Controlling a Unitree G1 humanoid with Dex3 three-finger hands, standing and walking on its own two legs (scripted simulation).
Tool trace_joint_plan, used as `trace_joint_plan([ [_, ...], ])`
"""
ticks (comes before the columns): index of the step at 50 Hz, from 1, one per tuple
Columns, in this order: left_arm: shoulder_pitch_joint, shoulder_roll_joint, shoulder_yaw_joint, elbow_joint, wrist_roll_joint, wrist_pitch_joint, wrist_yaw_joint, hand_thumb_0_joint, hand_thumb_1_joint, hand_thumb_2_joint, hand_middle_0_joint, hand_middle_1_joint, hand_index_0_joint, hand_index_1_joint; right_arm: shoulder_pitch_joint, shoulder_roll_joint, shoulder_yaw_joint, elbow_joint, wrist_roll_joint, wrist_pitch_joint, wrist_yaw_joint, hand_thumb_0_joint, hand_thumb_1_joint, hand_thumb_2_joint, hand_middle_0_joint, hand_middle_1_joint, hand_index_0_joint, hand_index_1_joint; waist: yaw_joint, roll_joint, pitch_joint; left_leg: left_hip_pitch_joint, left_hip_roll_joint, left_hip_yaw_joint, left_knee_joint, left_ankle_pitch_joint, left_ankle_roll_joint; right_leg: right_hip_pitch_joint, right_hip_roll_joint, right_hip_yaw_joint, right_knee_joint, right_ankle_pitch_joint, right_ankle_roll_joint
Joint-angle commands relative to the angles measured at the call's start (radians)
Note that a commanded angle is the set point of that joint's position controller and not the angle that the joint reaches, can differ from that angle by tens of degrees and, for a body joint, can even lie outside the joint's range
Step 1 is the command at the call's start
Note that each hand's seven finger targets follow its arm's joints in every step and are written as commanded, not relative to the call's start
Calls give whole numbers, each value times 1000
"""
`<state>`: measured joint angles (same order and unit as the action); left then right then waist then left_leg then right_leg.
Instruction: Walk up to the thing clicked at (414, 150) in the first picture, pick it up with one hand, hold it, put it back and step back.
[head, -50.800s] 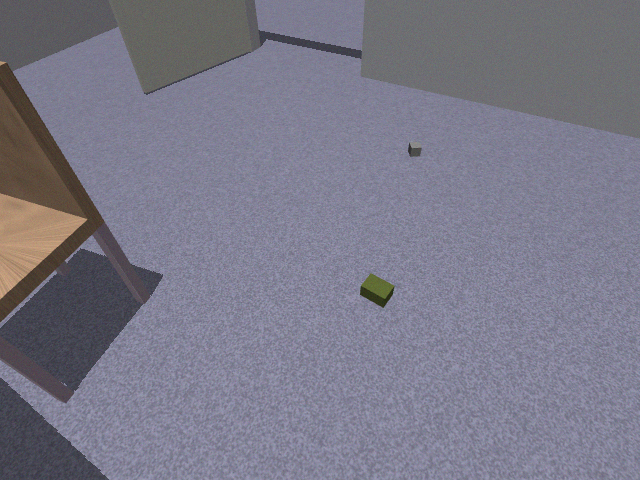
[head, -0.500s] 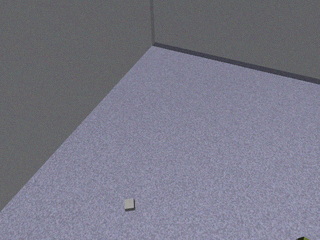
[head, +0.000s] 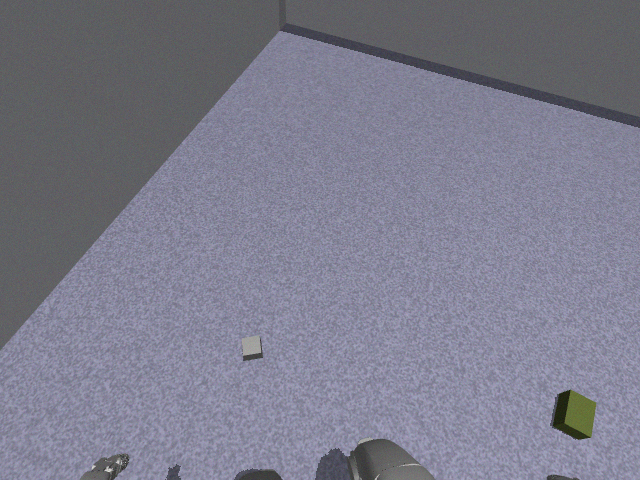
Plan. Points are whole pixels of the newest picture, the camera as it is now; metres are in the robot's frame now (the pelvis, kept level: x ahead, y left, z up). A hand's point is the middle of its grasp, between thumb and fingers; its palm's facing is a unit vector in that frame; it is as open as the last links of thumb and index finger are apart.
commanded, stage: walk up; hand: left
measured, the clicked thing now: (252, 348) +0.50 +0.19 -0.74
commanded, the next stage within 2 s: none
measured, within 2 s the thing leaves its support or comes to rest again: neither
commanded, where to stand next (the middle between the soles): +0.12 -0.04 m, yaw +0 degrees
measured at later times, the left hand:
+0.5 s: hand out of the picture +0.02 +0.23 -0.14, palm faces +0.01 -0.92 -0.39, open 7.4 cm
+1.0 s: hand out of the picture -0.18 +0.19 -0.14, palm faces -0.01 -0.91 -0.42, open 7.4 cm
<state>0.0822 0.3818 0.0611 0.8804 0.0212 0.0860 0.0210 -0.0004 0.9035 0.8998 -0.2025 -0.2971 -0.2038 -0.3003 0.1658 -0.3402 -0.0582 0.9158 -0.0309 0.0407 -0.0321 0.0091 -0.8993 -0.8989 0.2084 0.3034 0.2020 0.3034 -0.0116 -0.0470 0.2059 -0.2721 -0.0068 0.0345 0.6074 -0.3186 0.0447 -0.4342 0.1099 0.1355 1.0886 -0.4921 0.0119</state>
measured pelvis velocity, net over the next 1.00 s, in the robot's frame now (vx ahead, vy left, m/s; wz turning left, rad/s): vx -0.22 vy -0.08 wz -0.06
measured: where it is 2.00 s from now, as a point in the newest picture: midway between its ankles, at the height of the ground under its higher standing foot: outside the picture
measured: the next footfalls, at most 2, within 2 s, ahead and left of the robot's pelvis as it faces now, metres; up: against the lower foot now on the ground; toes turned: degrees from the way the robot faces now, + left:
right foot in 0.16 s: -0.01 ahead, -0.13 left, +0.00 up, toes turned +1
left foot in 0.52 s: -0.10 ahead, +0.09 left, +0.00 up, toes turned +1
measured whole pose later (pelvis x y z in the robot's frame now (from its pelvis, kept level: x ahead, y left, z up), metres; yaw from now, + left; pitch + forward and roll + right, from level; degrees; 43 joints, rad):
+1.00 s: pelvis -0.22 -0.08 +0.00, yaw -3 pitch -3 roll +0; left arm 0.29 0.35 0.07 0.94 0.05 0.01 0.00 0.00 0.90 0.90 -0.20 -0.30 -0.21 -0.30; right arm 0.16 -0.41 -0.06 0.88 -0.02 0.06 0.00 0.01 -0.90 -0.90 0.20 0.30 0.20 0.30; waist 0.05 0.05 0.07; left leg -0.40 0.00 -0.11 0.90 -0.48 0.00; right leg -0.20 0.02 0.07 0.64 -0.39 -0.01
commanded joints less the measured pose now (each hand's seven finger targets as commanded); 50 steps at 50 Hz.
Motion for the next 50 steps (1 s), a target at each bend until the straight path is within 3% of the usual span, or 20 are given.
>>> trace_joint_plan([
  [1,-3,174,59,-105,4,-34,9,0,900,900,-200,-300,-200,-300,45,-285,-73,-94,9,-29,-28,0,-900,-900,200,300,200,300,-30,150,-249,318,291,-284,-73,698,191,-79,-55,-6,-138,-8,11],
  [5,86,165,65,-87,10,-43,-3,0,900,900,-200,-300,-200,-300,-30,-306,-73,-132,11,-21,-18,0,-900,-900,200,300,200,300,9,180,-286,184,284,-254,-36,513,164,121,-99,-79,-419,73,-16],
  [8,149,193,80,-65,20,-59,-5,0,900,900,-200,-300,-200,-300,-70,-270,-54,-148,25,-12,-8,0,-900,-900,200,300,200,300,42,84,-305,2,177,-162,89,330,57,327,-150,-6,-647,454,-62],
  [9,132,261,97,-82,24,-63,-6,0,900,900,-200,-300,-200,-300,-76,-234,-43,-161,35,-12,-6,0,-900,-900,200,300,200,300,38,-86,-278,-147,45,-107,227,130,-5,346,-291,208,-653,589,-143],
  [10,81,326,104,-112,16,-59,-7,0,900,900,-200,-300,-200,-300,-104,-220,-45,-166,36,-6,-19,0,-900,-900,200,300,200,300,68,-237,-232,-171,-75,-80,455,-326,-34,193,-478,391,-710,708,-325],
  [11,47,328,104,-139,19,-65,-6,0,900,900,-200,-300,-200,-300,-68,-242,-58,-145,39,-2,-26,0,-900,-900,200,300,200,300,55,-208,-185,-127,-55,-172,599,-387,-43,66,-522,443,-730,717,-361],
  [15,-2,197,83,-170,16,-55,3,0,900,900,-200,-300,-200,-300,6,-228,-34,-106,39,-12,-21,0,-900,-900,200,300,200,300,9,-72,-207,-208,-107,-189,613,-213,-53,218,-291,76,-613,785,-205],
  [21,81,194,90,-224,32,-38,9,0,900,900,-200,-300,-200,-300,39,-214,-28,-133,23,-40,-37,0,-900,-900,200,300,200,300,62,-145,-293,-229,-24,-93,257,-230,-82,478,-323,76,-532,865,-244],
  [26,69,196,77,-247,6,-10,-5,0,900,900,-200,-300,-200,-300,101,-231,-53,-114,-5,-50,-23,0,-900,-900,200,300,200,300,14,-73,-311,62,-8,-32,-243,197,-37,280,-263,43,-385,612,-136],
  [28,65,140,66,-251,-5,-13,-9,0,900,900,-200,-300,-200,-300,39,-373,-82,-141,-22,-47,-15,0,-900,-900,200,300,200,300,25,266,-270,162,341,-497,-273,383,138,-78,-23,-70,-142,-28,-45],
  [29,6,197,87,-252,9,-12,6,0,900,900,-200,-300,-200,-300,19,-441,-99,-163,-16,-44,-13,0,-900,-900,200,300,200,300,-38,318,-248,-36,492,-616,-291,388,285,8,-29,25,89,-195,-27],
  [30,19,224,93,-235,15,-10,6,0,900,900,-200,-300,-200,-300,-36,-414,-99,-169,-15,-52,-23,0,-900,-900,200,300,200,300,-4,265,-205,-76,495,-599,-280,376,299,14,-65,86,194,-151,-27],
  [33,126,194,98,-171,-6,-10,-10,0,900,900,-200,-300,-200,-300,-100,-282,-56,-190,-15,-54,-25,0,-900,-900,200,300,200,300,72,153,-182,16,257,-233,-193,488,163,-68,0,79,249,-14,-22],
  [39,123,169,60,-138,-8,-72,-21,0,900,900,-200,-300,-200,-300,-7,-271,-56,-165,-8,-51,4,0,-900,-900,200,300,200,300,-20,270,-257,222,211,-186,-159,111,169,21,-89,-68,-310,-19,30],
  [43,256,171,75,-8,-3,-115,-4,0,900,900,-200,-300,-200,-300,-31,-279,-52,-154,-4,-13,24,0,-900,-900,200,300,200,300,41,214,-252,28,157,-112,45,117,105,318,-61,-160,-776,178,-7],
  [44,253,225,86,4,11,-123,0,0,900,900,-200,-300,-200,-300,-24,-218,-34,-162,9,-11,24,0,-900,-900,200,300,200,300,38,87,-229,-106,108,-95,159,28,51,366,-127,19,-745,187,-35],
  [45,232,294,98,-13,25,-131,2,0,900,900,-200,-300,-200,-300,-18,-155,-12,-184,18,-12,25,0,-900,-900,200,300,200,300,30,-140,-187,-316,-4,-103,237,-231,-21,352,-327,348,-794,101,-97],
  [46,140,385,106,-60,31,-125,3,0,900,900,-200,-300,-200,-300,-81,-229,-40,-180,14,-7,11,0,-900,-900,200,300,200,300,69,-129,-130,-190,13,-208,333,-288,-45,36,-495,498,-852,-93,-249],
  [48,11,297,84,-83,25,-127,1,0,900,900,-200,-300,-200,-300,-50,-276,-58,-118,24,-10,21,0,-900,-900,200,300,200,300,11,-72,-15,-90,38,-232,384,-196,-44,-102,-438,362,-845,-108,-236],
  [50,42,246,77,-57,17,-139,5,0,900,900,-200,-300,-200,-300,-19,-232,-41,-95,29,-24,29,0,-900,-900,200,300,200,300,5,-84,-54,-181,-6,-205,340,-131,-47,108,-329,160,-761,155,-170],
])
